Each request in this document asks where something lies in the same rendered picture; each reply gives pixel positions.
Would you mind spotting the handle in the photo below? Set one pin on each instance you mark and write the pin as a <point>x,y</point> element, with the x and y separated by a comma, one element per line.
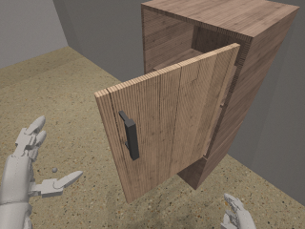
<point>131,134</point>

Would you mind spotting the robot left hand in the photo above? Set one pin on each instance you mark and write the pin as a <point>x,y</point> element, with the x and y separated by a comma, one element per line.
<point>16,185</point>

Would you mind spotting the robot left forearm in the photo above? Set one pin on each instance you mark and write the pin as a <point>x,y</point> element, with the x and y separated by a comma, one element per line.
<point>15,215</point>

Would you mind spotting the robot right hand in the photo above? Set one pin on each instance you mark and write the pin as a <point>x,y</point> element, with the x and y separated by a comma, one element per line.
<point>240,219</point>

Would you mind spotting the cupboard door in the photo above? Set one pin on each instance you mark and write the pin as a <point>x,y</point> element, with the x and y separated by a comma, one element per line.
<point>174,110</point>

